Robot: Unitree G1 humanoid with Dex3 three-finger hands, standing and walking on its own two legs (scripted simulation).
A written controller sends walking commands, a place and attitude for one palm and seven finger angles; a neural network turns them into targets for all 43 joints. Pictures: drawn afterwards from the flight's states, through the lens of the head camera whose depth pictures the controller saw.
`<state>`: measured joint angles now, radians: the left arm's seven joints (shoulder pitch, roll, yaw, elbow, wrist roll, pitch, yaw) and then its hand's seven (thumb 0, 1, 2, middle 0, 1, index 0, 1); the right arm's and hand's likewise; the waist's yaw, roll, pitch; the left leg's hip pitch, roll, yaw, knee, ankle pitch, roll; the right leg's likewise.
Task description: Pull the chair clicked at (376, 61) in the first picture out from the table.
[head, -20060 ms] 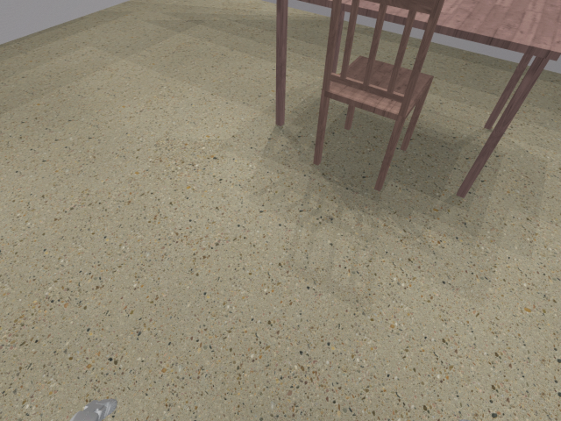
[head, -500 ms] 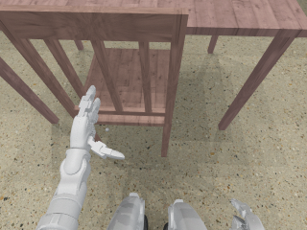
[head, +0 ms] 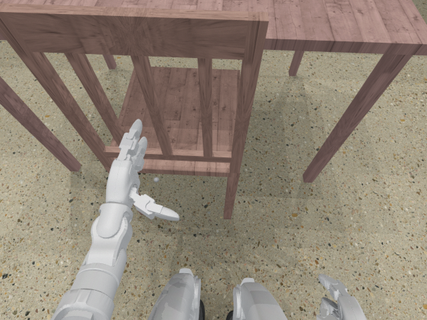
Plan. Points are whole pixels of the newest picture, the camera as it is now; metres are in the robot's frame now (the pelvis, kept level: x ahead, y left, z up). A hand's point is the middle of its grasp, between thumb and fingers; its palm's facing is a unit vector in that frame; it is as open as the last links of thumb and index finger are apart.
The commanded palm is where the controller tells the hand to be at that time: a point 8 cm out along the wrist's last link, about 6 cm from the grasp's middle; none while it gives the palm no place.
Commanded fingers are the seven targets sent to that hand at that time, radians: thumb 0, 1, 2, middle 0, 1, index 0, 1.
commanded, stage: aim the fingers beside a spindle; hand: left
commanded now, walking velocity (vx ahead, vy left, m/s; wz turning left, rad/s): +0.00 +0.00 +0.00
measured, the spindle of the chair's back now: (156, 113) +0.51 +0.14 +0.03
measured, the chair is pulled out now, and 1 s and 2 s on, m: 0.00 0.00 0.00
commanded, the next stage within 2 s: push the fingers through the gap in 0.66 s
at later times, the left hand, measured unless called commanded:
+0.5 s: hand (149, 172) +0.37 +0.13 +0.03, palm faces -0.01 -1.00 -0.05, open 16.9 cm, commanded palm +0.35 +0.19 +0.02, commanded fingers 0.00 -0.50 0.30 -0.06 -0.08 -0.06 -0.08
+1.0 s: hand (150, 168) +0.39 +0.14 +0.02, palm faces -0.04 -1.00 -0.03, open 16.9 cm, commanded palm +0.37 +0.19 +0.03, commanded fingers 0.00 -0.50 0.30 -0.06 -0.08 -0.06 -0.08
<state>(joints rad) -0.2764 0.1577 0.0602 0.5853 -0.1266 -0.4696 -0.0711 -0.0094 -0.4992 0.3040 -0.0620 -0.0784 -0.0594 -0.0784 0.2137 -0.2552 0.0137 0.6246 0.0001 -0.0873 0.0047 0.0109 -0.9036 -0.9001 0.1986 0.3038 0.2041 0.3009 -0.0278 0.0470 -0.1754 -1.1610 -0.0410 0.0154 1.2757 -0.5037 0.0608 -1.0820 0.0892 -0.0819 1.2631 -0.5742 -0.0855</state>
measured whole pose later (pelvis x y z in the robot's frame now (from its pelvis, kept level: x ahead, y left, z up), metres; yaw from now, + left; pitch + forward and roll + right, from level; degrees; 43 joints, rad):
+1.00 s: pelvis +0.00 +0.01 +0.00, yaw +0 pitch +23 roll -3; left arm -0.37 0.19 0.10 0.64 -0.14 -0.45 -0.08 -0.01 -0.50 0.30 -0.06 -0.08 -0.06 -0.08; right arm 0.21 -0.26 0.01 0.63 0.00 -0.09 0.00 0.01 -0.90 -0.90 0.20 0.30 0.20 0.30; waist -0.04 0.05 -0.17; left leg -1.18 -0.04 0.01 1.29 -0.50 0.07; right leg -1.09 0.09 -0.09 1.26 -0.57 -0.08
